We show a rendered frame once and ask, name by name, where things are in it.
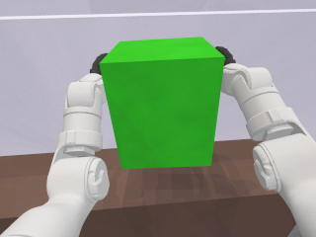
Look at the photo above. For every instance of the robot left forearm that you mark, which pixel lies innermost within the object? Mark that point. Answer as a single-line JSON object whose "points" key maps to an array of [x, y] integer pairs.
{"points": [[81, 129]]}

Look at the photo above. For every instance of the right robot hand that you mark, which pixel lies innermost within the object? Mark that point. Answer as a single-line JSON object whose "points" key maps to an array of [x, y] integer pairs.
{"points": [[228, 56]]}

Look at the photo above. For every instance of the carton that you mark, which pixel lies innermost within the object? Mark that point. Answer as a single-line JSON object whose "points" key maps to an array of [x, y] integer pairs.
{"points": [[163, 98]]}

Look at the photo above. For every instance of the robot right forearm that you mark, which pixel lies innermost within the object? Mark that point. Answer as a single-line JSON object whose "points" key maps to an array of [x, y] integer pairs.
{"points": [[265, 112]]}

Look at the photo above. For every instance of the left robot hand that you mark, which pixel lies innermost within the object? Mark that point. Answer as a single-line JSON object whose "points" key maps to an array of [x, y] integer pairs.
{"points": [[96, 66]]}

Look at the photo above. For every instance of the robot right upper arm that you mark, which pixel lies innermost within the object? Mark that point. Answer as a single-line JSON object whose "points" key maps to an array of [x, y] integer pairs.
{"points": [[287, 165]]}

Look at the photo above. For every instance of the robot left upper arm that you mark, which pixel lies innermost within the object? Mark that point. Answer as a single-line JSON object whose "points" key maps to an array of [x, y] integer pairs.
{"points": [[74, 186]]}

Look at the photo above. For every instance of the pedestal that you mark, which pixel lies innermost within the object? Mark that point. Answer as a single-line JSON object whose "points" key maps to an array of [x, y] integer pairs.
{"points": [[225, 199]]}

